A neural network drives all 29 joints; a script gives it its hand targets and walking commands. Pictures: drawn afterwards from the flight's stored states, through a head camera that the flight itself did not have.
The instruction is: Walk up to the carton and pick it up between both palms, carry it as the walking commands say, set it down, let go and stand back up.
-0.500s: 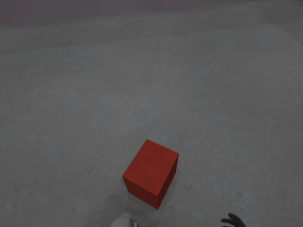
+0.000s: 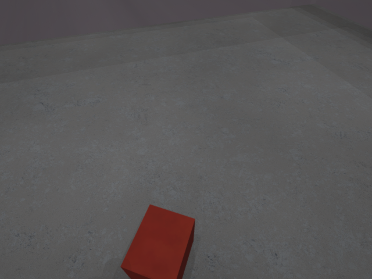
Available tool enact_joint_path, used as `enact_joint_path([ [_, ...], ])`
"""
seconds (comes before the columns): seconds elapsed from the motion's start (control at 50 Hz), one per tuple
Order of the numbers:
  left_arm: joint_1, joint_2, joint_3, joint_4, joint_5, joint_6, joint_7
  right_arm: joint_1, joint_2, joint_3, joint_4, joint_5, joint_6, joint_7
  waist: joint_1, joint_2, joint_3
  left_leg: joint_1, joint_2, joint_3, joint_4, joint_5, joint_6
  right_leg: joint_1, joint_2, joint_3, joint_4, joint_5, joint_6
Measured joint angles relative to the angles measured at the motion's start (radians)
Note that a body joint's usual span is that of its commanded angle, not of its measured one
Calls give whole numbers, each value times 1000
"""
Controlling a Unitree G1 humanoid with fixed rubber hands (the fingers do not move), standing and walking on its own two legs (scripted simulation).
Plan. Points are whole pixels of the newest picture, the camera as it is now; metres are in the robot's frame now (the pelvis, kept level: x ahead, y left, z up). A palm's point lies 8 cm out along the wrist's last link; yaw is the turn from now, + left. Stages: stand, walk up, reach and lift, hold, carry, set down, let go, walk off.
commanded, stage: walk up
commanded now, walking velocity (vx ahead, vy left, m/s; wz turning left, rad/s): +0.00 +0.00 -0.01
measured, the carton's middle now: (162, 251) +0.38 +0.09 -0.63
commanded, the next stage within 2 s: none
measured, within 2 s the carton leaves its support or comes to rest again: neither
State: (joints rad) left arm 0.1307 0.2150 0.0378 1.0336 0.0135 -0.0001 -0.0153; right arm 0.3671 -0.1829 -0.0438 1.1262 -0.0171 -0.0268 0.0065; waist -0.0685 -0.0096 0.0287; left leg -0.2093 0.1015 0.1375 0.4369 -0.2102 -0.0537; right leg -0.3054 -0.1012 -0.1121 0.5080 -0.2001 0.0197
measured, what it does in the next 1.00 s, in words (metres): steps on the spot: right foot, then left foot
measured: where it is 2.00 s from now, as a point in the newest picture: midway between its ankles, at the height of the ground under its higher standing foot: outside the picture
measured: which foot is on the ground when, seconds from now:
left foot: down 0.00-0.02, up 0.04-0.30, down 0.32-0.84, up 0.86-1.00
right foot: up 0.00-0.00, down 0.02-1.00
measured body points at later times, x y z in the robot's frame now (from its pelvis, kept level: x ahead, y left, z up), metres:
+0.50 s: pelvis +0.03 +0.00 +0.01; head +0.03 +0.01 +0.45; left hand +0.05 +0.23 -0.16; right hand +0.06 -0.24 -0.15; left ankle +0.03 +0.11 -0.74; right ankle +0.05 -0.13 -0.74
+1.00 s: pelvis +0.01 +0.05 +0.00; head +0.05 +0.03 +0.45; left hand -0.03 +0.32 -0.14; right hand +0.07 -0.22 -0.15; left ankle +0.02 +0.20 -0.68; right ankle +0.05 -0.13 -0.74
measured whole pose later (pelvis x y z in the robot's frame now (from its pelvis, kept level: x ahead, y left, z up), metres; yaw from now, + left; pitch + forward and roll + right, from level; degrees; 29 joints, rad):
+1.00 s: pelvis +0.01 +0.05 +0.00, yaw -6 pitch +0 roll +3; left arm 0.38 0.21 0.11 1.08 0.05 0.04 0.08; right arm 0.17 -0.26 -0.07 0.94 -0.06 0.07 0.03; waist 0.04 -0.03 0.07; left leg -0.44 0.01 0.03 0.93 -0.38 -0.05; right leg -0.32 -0.16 0.04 0.47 -0.16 0.10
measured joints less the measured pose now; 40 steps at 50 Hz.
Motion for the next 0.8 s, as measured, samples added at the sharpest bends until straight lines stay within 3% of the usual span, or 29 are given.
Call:
enact_joint_path([
  [0.04,1,-21,-7,13,1,-15,16,-19,-1,10,5,4,8,-6,12,25,8,4,11,-14,50,-49,-8,32,20,-5,-25,24,-15],
  [0.08,15,-43,-24,19,-4,-26,25,-45,0,15,-8,9,24,-16,20,41,13,-15,-10,-47,124,-158,3,52,28,-1,-42,11,-26],
  [0.14,31,-62,-35,21,-11,-21,35,-74,5,20,-24,13,38,-21,36,44,15,-52,-33,-56,197,-210,15,84,28,-6,-94,22,-33],
  [0.26,59,-64,-36,29,-10,-21,41,-133,-3,23,-45,8,49,-23,62,47,34,-75,-38,-74,186,-151,26,89,50,-24,-98,21,-41],
  [0.32,74,-58,-32,43,-16,-9,41,-140,-13,18,-54,8,45,-31,65,51,27,-25,-37,-60,68,-10,27,83,62,-38,-67,-1,-36],
  [0.46,93,-33,-26,53,-15,11,41,-129,14,23,-36,3,32,-30,84,-12,2,34,-68,-39,-16,-11,59,108,35,-20,-92,10,-9],
  [0.8,125,-54,-27,82,-10,-3,46,-106,40,29,-3,6,13,-33,80,4,-8,68,-100,-29,-60,1,86,136,7,-7,-125,23,21],
])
